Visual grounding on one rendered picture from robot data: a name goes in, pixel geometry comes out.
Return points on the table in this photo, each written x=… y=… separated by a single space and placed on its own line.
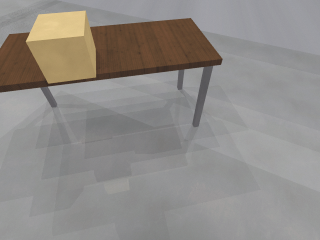
x=122 y=50

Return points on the carton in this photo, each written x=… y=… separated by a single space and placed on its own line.
x=63 y=46

